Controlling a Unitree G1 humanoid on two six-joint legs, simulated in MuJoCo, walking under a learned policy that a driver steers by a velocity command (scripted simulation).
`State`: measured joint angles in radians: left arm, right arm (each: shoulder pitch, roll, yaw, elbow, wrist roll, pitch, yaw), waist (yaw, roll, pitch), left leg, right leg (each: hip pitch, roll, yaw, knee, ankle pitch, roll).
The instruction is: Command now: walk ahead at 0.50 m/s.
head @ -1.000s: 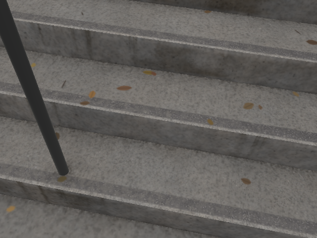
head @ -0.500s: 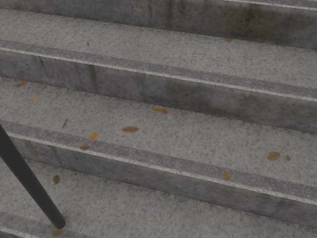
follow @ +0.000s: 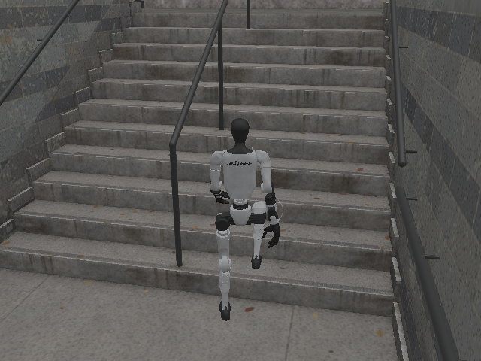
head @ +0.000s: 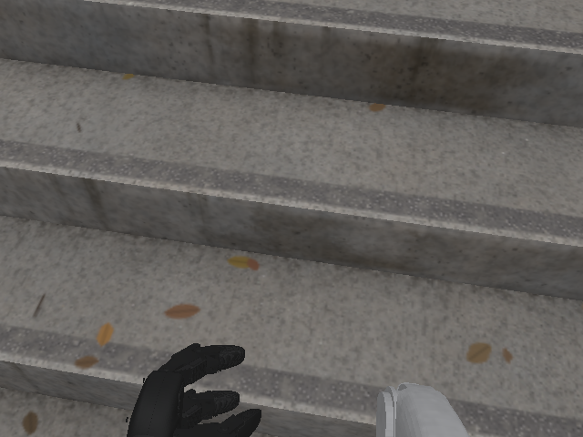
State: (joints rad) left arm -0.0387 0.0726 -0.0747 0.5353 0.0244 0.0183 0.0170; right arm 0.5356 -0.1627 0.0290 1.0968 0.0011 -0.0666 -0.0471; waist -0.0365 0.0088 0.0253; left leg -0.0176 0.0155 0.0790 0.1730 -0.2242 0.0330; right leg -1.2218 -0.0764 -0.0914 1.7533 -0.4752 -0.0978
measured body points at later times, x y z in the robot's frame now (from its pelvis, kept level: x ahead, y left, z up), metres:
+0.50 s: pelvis +0.27 -0.05 +0.15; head +0.29 -0.07 +0.60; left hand +0.14 +0.14 +0.02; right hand +0.50 -0.20 +0.06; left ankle +0.40 +0.08 -0.29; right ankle +0.17 -0.10 -0.59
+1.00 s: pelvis +0.48 -0.04 +0.31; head +0.48 -0.04 +0.76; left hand +0.58 +0.19 +0.17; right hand +0.53 -0.25 +0.16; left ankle +0.48 +0.04 -0.42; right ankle +0.48 -0.19 -0.20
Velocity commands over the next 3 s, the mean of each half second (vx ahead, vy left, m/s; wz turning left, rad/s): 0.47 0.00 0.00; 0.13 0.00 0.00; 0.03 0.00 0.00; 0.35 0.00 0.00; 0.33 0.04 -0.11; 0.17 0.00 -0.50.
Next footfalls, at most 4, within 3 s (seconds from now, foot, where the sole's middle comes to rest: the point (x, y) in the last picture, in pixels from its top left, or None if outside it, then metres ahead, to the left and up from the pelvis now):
0.08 right None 0.21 -0.11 -0.62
0.62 left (271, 340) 0.52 0.05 -0.46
1.22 right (418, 330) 0.53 -0.22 -0.46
1.48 left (291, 314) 0.57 0.01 -0.46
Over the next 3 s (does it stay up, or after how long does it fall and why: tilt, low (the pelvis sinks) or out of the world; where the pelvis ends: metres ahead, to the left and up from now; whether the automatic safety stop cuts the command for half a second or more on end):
stays up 1.07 -0.09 0.64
